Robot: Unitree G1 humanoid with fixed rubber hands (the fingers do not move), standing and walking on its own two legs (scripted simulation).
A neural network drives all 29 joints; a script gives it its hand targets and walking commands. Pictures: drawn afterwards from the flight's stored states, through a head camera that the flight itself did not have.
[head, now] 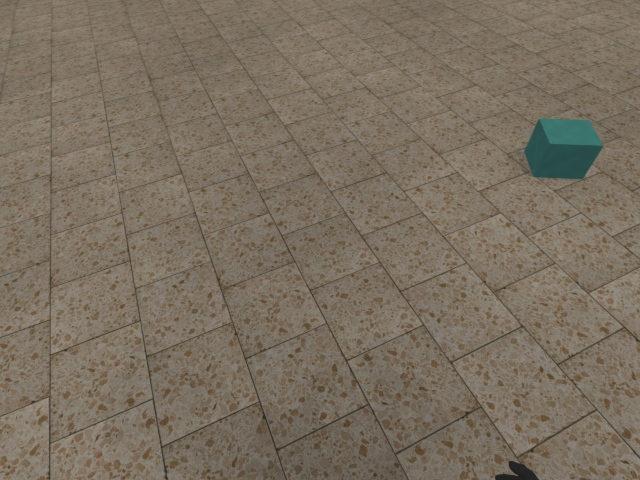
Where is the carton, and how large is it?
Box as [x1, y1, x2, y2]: [524, 119, 603, 178]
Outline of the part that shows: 539,119 524,151 533,176 582,178 603,145 589,121 567,119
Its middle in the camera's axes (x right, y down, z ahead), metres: +1.10 -0.41 +1.78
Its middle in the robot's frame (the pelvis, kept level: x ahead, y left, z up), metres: +1.57 -1.01 -0.66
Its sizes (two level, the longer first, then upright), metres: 0.217 0.192 0.187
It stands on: the floor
